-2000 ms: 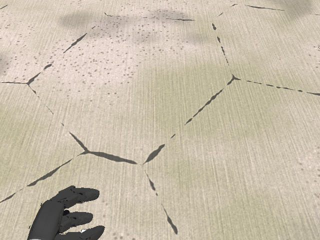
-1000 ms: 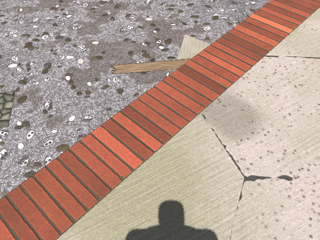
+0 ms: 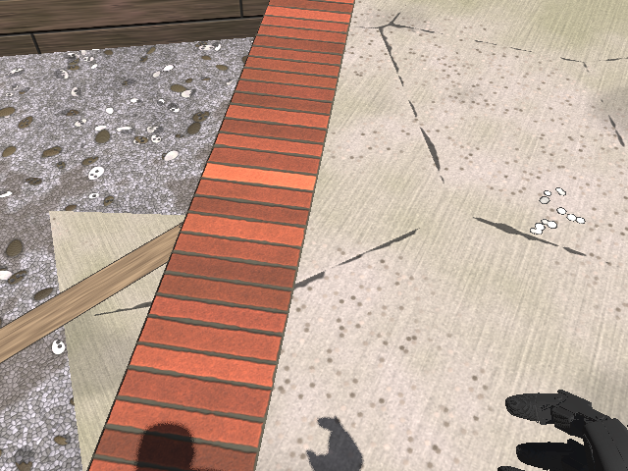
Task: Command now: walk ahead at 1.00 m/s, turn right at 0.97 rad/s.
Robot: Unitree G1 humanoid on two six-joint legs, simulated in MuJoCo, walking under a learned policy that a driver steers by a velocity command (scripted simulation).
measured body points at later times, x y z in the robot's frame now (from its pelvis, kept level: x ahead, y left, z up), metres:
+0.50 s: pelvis +0.42 +0.01 -0.01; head +0.45 +0.00 +0.43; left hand +0.78 +0.06 -0.05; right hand +0.22 -0.20 -0.13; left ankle +0.29 +0.19 -0.73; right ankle +0.55 -0.15 -0.68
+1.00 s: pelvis +0.74 -0.19 -0.02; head +0.75 -0.24 +0.42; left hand +1.03 -0.07 -0.12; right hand +0.72 -0.54 -0.08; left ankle +0.92 -0.27 -0.74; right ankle +0.61 -0.13 -0.72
